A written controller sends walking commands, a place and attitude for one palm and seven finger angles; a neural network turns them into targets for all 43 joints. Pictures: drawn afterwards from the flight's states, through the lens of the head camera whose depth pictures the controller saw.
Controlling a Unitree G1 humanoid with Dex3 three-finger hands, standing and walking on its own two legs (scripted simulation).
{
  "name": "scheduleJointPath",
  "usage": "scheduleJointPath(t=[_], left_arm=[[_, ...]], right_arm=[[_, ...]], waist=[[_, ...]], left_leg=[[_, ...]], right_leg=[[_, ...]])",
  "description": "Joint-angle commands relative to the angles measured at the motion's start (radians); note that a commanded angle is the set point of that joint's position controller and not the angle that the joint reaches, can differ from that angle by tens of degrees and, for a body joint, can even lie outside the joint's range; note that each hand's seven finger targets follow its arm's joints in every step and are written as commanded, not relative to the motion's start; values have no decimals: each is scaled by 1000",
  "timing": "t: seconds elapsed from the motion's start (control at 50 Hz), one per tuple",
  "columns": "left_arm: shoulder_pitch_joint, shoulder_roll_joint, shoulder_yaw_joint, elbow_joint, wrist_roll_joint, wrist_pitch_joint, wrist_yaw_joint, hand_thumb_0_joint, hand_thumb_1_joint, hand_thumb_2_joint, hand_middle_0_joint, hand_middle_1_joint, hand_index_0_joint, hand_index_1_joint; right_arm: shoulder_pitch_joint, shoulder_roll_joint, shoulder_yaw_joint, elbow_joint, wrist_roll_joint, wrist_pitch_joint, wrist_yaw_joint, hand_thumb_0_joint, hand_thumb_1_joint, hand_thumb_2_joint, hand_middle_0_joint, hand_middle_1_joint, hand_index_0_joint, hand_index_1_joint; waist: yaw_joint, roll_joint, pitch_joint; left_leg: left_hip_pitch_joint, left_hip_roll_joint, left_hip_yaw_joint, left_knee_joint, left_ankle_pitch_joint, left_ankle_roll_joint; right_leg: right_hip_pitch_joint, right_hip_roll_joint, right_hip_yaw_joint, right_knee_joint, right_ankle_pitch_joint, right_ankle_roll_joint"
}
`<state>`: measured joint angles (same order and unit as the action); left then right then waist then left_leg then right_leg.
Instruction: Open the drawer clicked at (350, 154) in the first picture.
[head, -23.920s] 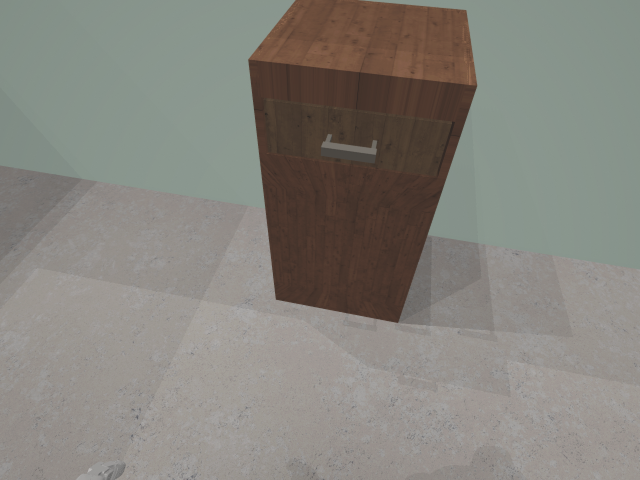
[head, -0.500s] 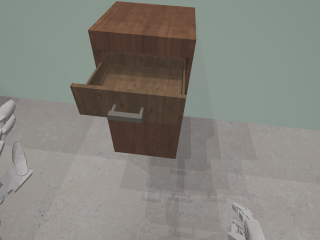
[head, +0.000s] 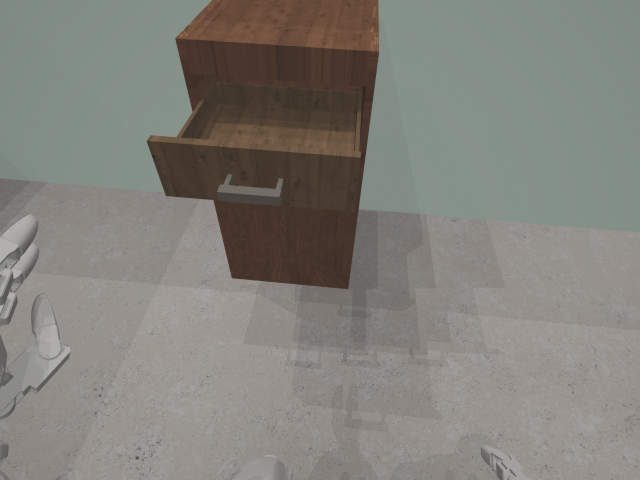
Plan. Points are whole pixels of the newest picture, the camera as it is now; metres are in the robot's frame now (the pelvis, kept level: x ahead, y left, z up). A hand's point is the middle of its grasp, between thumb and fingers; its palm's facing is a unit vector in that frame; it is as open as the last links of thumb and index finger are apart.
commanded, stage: stop stepping back and stand still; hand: left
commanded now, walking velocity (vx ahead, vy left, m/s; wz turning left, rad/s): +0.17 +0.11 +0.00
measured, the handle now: (252, 188) +0.63 +0.17 -0.02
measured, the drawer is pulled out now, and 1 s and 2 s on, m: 0.29 0.29 0.29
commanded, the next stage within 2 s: let the arm hang, fingers relaxed in 0.16 s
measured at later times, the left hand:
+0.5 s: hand out of the picture +0.11 +0.20 -0.15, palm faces +0.05 -0.98 -0.20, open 7.4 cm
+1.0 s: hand out of the picture -0.02 +0.20 -0.16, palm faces +0.05 -0.98 -0.20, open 7.4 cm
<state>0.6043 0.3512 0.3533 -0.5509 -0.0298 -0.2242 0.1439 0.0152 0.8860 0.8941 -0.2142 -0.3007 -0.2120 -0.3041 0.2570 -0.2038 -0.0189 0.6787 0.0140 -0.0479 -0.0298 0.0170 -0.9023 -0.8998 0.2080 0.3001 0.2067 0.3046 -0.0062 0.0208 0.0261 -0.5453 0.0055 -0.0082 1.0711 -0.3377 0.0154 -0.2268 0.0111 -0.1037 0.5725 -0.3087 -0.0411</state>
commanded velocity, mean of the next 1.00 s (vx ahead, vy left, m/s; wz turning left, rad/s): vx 0.01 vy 0.00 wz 0.00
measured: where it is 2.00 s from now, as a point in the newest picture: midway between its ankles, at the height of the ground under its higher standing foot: outside the picture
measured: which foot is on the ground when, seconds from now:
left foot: up 0.00-0.12, down 0.14-1.00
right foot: down 0.00-1.00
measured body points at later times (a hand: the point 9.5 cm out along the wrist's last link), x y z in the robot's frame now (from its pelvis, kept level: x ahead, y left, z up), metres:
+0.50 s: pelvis +0.01 +0.02 -0.01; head +0.00 +0.03 +0.44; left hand +0.10 +0.26 -0.13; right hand +0.10 -0.20 -0.14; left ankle +0.06 +0.13 -0.73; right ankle +0.02 -0.10 -0.73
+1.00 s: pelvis +0.02 +0.03 +0.01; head +0.04 +0.03 +0.46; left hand -0.02 +0.25 -0.14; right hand +0.01 -0.17 -0.15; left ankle +0.06 +0.13 -0.73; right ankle +0.02 -0.10 -0.73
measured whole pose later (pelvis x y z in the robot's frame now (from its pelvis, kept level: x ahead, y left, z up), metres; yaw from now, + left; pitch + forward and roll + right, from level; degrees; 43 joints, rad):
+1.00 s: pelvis +0.02 +0.03 +0.01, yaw +1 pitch -2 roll +0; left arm 0.33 0.15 0.00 1.15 0.02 0.01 0.03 0.01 0.91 0.89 -0.20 -0.30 -0.20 -0.30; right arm 0.30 -0.11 0.00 1.11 -0.01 0.02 -0.04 0.02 -0.92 -0.90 0.20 0.30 0.20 0.30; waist 0.01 0.01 0.08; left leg -0.22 0.00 0.05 0.43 -0.18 0.03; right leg -0.15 -0.04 -0.05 0.42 -0.24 0.02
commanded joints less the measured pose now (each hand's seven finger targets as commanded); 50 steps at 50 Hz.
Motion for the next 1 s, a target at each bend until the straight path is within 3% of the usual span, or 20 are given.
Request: scheduleJointPath(t=[0.0, 0.04, 0.08, 0.1, 0.12, 0.16, 0.22, 0.24, 0.26, 0.28, 0.3, 0.34, 0.36, 0.42, 0.46, 0.48, 0.54, 0.6, 0.68, 0.98], left_arm=[[-41, 187, 113, -238, 2, -73, 23, 0, 900, 900, -200, -300, -200, -300], [-42, 188, 103, -258, 7, -72, 39, 0, 900, 900, -200, -300, -200, -300], [-30, 193, 109, -290, 5, -76, 54, 0, 900, 900, -200, -300, -200, -300], [-30, 186, 106, -315, -3, -80, 55, 0, 900, 900, -200, -300, -200, -300], [-31, 186, 122, -346, -6, -88, 60, 0, 900, 900, -200, -300, -200, -300], [17, 224, 161, -307, -15, -86, 56, 0, 900, 900, -200, -300, -200, -300], [107, 196, 173, -254, -17, -59, 48, 0, 900, 900, -200, -300, -200, -300], [-85, -77, -234, 572, 103, 161, -87, 0, 900, 900, -200, -300, -200, -300], [-43, -131, -264, 625, 85, 234, -115, 0, 900, 900, -200, -300, -200, -300], [-81, -98, -271, 664, 82, 229, -127, 0, 900, 900, -200, -300, -200, -300], [-147, -32, -257, 717, 76, 221, -140, 0, 900, 900, -200, -300, -200, -300], [-233, 2, -250, 814, 69, 233, -141, 0, 900, 900, -200, -300, -200, -300], [-273, 6, -250, 891, 69, 238, -135, 0, 900, 900, -200, -300, -200, -300], [-334, -11, -271, 1080, 58, 244, -127, 0, 900, 900, -200, -300, -200, -300], [-328, -29, -283, 1199, 50, 252, -125, 0, 900, 900, -200, -300, -200, -300], [-319, -39, -289, 1261, 47, 250, -126, 0, 900, 900, -200, -300, -200, -300], [-242, -92, -284, 1405, 49, 236, -128, 0, 900, 900, -200, -300, -200, -300], [-230, -85, -302, 1498, 43, 226, -129, 0, 900, 900, -200, -300, -200, -300], [-225, -92, -319, 1582, 42, 223, -124, 0, 900, 900, -200, -300, -200, -300], [-197, -129, -332, 1685, 43, 228, -104, 0, 900, 900, -200, -300, -200, -300]], right_arm=[[-143, -95, -32, -211, -2, -64, -25, 0, -900, -900, 200, 300, 200, 300], [-145, -91, -31, -215, -8, -82, -36, 0, -900, -900, 200, 300, 200, 300], [-124, -99, -32, -213, -15, -96, -48, 0, -900, -900, 200, 300, 200, 300], [-112, -121, -39, -224, -15, -105, -53, 0, -900, -900, 200, 300, 200, 300], [-104, -136, -37, -233, -17, -112, -51, 0, -900, -900, 200, 300, 200, 300], [-89, -97, -32, -222, -10, -128, -42, 0, -900, -900, 200, 300, 200, 300], [-104, -95, -28, -207, -10, -129, -22, 0, -900, -900, 200, 300, 200, 300], [-169, -171, -72, 2, -50, -109, 37, 0, -900, -900, 200, 300, 200, 300], [-75, -89, -59, -17, -30, -55, 22, 0, -900, -900, 200, 300, 200, 300], [-40, -75, -51, -27, -26, -40, 22, 0, -900, -900, 200, 300, 200, 300], [-25, -71, -38, -13, -15, -22, 31, 0, -900, -900, 200, 300, 200, 300], [-40, -96, -34, 2, -35, 28, 29, 0, -900, -900, 200, 300, 200, 300], [-68, -111, -40, 13, -45, 43, 32, 0, -900, -900, 200, 300, 200, 300], [-29, -85, -22, 87, -44, 54, 29, 0, -900, -900, 200, 300, 200, 300], [-24, -110, -12, 141, -42, 50, 24, 0, -900, -900, 200, 300, 200, 300], [-8, -109, -8, 169, -43, 48, 17, 0, -900, -900, 200, 300, 200, 300], [-12, -75, -17, 205, -38, 43, -4, 0, -900, -900, 200, 300, 200, 300], [33, -60, -13, 254, -27, 41, -9, 0, -900, -900, 200, 300, 200, 300], [83, -48, -8, 313, -19, 45, -12, 0, -900, -900, 200, 300, 200, 300], [130, 1, -5, 424, -21, 53, -10, 0, -900, -900, 200, 300, 200, 300]], waist=[[-22, -115, 34], [-13, -135, 19], [-18, -31, 4], [-24, 94, 1], [-20, 270, -20], [-26, 244, -77], [-6, 181, -57], [-33, 123, -36], [-7, -15, -153], [-1, -179, -143], [-19, -284, -130], [-7, -370, 17], [-4, -378, 79], [-24, -168, 53], [-6, 141, 81], [-5, 206, 84], [29, 176, 0], [12, 128, -70], [-2, 41, -21], [1, -36, 100]], left_leg=[[83, 56, 19, -219, 1, 13], [230, 34, 71, -415, -1, 26], [364, 11, 79, -598, -22, 33], [396, 74, -52, -722, -106, 70], [458, 223, -307, -793, -67, 138], [374, 326, -435, -861, -120, 201], [243, 238, -197, -763, 42, 144], [222, 152, -115, -528, 332, 79], [292, 124, -25, -438, 328, 43], [162, 83, 4, -399, 135, 16], [124, 42, 21, -383, -70, 0], [127, 0, 25, -321, -83, 1], [107, -2, 34, -295, -42, 3], [268, 39, -5, -500, 197, 17], [234, 114, -139, -673, 106, 49], [173, 147, -203, -764, 6, 72], [206, 117, -128, -764, 0, 63], [315, 96, -76, -724, 93, 45], [360, 97, -60, -710, 165, 37], [327, 92, -55, -765, 64, 30]], right_leg=[[-132, -293, 295, -367, -218, -140], [-155, -284, 270, -348, -316, -129], [-163, -212, 208, -233, -324, -91], [-186, -135, 173, -75, -272, -50], [-268, -9, 71, 137, -198, 9], [-283, 11, 95, 418, -265, 36], [-120, -35, 82, 179, -176, 39], [-183, -74, 93, 79, -70, 43], [-66, -95, 115, -76, 167, 38], [32, -144, 145, -86, 306, 9], [-12, -241, 242, -131, 196, -38], [-180, -232, 252, -235, -114, -64], [-189, -230, 246, -236, -58, -79], [-158, -163, 165, -135, 82, -39], [-134, -64, 107, -78, -91, 12], [-61, -38, 81, -52, -63, 24], [62, -52, 95, -130, 55, 13], [84, -76, 104, -194, 109, 6], [46, -92, 103, -235, 119, 6], [-5, -90, 103, -241, 44, 14]])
